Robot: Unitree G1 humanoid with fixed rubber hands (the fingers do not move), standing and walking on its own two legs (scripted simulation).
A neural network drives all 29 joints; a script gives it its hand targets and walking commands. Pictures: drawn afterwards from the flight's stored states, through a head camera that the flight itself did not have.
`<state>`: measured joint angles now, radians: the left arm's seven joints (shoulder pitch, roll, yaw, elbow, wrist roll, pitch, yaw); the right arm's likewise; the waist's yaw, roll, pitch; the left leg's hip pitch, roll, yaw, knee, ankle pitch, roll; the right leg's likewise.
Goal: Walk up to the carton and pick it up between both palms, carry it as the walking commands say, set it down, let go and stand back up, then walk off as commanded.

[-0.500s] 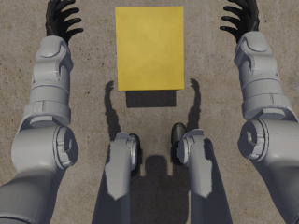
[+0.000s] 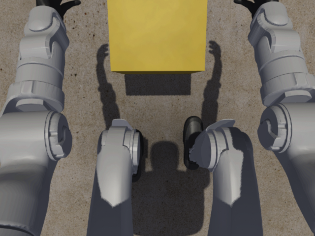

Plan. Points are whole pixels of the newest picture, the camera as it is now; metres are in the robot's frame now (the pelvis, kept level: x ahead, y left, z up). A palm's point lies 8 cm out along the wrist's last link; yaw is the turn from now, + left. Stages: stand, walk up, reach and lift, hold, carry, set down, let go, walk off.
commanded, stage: reach and lift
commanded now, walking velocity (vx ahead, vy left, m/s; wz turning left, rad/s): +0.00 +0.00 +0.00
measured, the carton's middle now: (157, 22) +0.57 +0.02 -0.34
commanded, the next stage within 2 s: none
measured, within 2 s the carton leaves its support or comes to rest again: neither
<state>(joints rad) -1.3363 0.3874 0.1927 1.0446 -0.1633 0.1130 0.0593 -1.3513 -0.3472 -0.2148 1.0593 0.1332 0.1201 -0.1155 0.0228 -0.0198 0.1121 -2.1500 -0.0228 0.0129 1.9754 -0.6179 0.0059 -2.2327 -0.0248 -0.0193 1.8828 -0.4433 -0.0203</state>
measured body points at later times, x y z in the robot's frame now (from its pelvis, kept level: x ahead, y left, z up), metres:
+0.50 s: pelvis -0.01 +0.01 -0.08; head +0.38 +0.02 +0.14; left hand +0.54 +0.21 -0.28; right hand +0.56 -0.18 -0.28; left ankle +0.08 +0.11 -0.40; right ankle +0.13 -0.11 -0.41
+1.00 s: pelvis -0.01 +0.01 -0.08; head +0.37 +0.02 +0.15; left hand +0.55 +0.20 -0.27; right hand +0.56 -0.17 -0.27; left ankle +0.08 +0.11 -0.41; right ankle +0.13 -0.11 -0.41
